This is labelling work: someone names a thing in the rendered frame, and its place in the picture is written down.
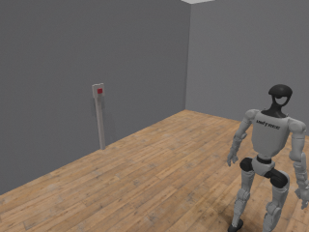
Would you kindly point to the right robot upper arm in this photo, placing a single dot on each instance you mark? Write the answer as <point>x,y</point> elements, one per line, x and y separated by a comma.
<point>298,129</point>

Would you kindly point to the left robot hand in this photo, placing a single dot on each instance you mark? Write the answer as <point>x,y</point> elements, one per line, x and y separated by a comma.
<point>232,157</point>

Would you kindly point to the right robot hand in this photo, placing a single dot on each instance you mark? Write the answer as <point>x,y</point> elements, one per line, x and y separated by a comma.
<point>303,194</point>

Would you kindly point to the robot right shin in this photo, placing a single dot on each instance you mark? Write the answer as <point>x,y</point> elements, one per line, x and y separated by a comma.
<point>270,221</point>

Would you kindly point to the left robot upper arm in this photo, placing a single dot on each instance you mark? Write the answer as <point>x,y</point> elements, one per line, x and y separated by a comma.
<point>246,122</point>

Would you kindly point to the panel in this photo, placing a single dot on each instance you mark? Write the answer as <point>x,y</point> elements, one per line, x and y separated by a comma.
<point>97,98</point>

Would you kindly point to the robot head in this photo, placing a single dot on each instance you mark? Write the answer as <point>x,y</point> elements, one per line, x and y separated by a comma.
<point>278,91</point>

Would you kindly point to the robot right forearm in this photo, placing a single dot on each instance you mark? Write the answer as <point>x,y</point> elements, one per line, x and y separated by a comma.
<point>301,172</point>

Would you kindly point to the robot left forearm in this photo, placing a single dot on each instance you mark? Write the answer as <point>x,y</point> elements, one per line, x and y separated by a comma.
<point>235,145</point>

